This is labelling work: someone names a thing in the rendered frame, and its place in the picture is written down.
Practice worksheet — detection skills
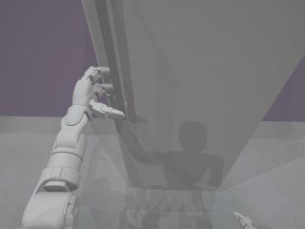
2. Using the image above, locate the left robot upper arm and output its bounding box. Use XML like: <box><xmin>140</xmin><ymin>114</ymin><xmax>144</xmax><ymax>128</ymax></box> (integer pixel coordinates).
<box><xmin>14</xmin><ymin>192</ymin><xmax>80</xmax><ymax>229</ymax></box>

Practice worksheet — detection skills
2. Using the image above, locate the fridge door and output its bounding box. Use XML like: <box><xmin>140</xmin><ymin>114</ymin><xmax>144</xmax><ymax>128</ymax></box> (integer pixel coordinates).
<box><xmin>83</xmin><ymin>0</ymin><xmax>305</xmax><ymax>190</ymax></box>

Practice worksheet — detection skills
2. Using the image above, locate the handle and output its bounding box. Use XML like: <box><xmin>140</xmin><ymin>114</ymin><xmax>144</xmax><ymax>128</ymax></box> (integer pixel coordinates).
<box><xmin>94</xmin><ymin>0</ymin><xmax>128</xmax><ymax>120</ymax></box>

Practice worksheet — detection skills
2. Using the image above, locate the left robot forearm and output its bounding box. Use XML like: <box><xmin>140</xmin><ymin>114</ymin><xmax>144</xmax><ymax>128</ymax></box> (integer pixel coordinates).
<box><xmin>21</xmin><ymin>105</ymin><xmax>92</xmax><ymax>227</ymax></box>

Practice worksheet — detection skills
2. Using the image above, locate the left robot hand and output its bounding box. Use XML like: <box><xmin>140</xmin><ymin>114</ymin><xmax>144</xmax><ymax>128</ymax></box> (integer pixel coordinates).
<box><xmin>71</xmin><ymin>66</ymin><xmax>125</xmax><ymax>120</ymax></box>

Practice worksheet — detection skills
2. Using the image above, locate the right robot hand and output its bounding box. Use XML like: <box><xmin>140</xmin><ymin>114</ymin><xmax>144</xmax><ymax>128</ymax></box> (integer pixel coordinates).
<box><xmin>233</xmin><ymin>211</ymin><xmax>256</xmax><ymax>229</ymax></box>

